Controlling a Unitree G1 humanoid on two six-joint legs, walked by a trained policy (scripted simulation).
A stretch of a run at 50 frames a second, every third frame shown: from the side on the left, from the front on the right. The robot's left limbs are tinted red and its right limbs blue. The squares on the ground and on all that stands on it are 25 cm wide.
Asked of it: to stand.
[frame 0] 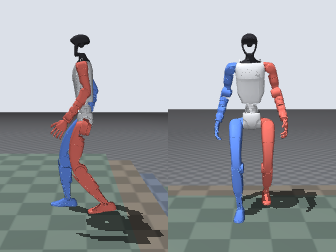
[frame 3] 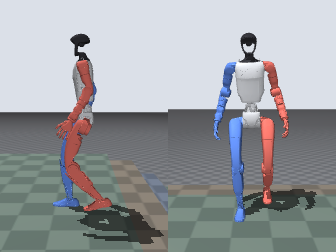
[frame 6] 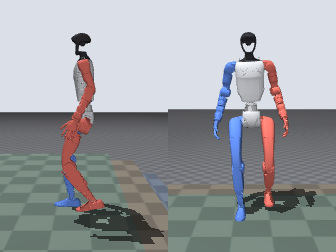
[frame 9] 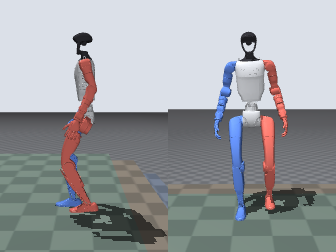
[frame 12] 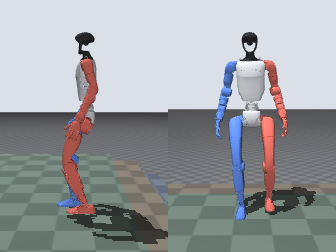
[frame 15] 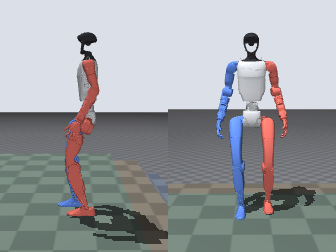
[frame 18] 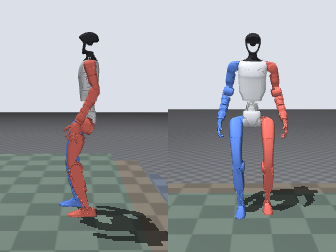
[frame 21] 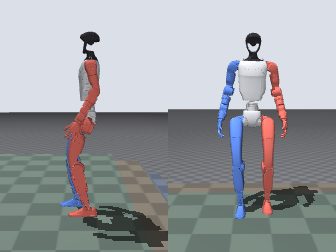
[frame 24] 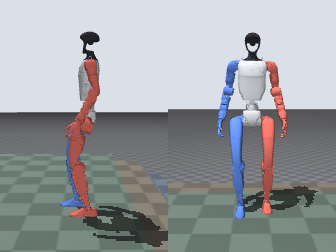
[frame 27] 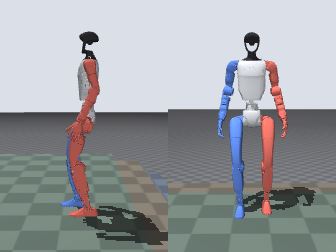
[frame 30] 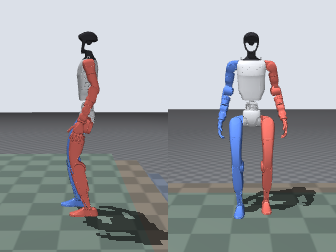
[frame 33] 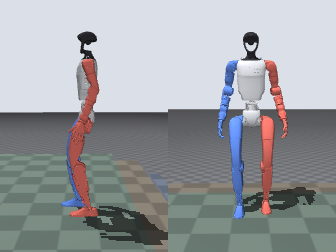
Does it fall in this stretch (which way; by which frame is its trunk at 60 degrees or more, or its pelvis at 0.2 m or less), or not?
no
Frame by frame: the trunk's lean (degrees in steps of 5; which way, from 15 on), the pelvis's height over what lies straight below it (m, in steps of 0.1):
0: 5, 0.8
3: 5, 0.8
6: 5, 0.8
9: 5, 0.8
12: 5, 0.8
15: 0, 0.8
18: 0, 0.8
21: 0, 0.8
24: 0, 0.8
27: 0, 0.8
30: 0, 0.8
33: 0, 0.8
